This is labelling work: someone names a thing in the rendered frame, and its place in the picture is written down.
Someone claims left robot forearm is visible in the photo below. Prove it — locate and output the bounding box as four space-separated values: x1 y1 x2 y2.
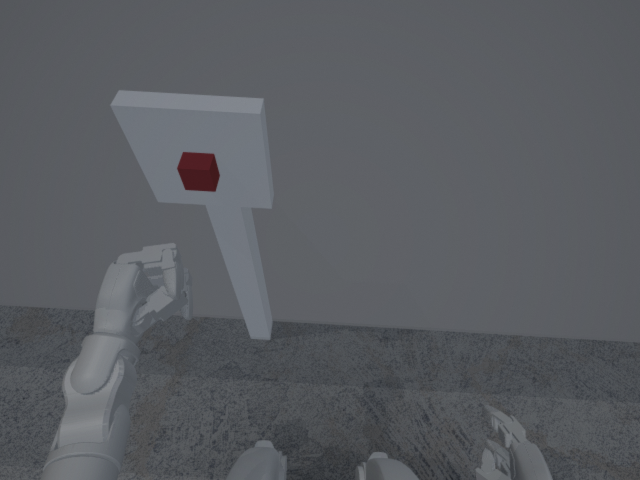
40 333 141 480

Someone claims left robot thigh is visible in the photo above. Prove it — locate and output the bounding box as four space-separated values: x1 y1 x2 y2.
224 447 287 480

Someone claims button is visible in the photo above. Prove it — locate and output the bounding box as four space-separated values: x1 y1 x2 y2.
177 152 220 192

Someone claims right robot shin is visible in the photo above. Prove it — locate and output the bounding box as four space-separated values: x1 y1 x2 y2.
368 452 388 460

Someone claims robot left hand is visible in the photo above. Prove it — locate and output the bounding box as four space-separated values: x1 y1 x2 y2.
93 243 193 345

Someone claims panel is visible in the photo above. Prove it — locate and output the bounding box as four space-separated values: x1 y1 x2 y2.
110 90 274 340

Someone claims robot right hand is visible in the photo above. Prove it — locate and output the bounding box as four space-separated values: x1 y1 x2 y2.
476 405 553 480

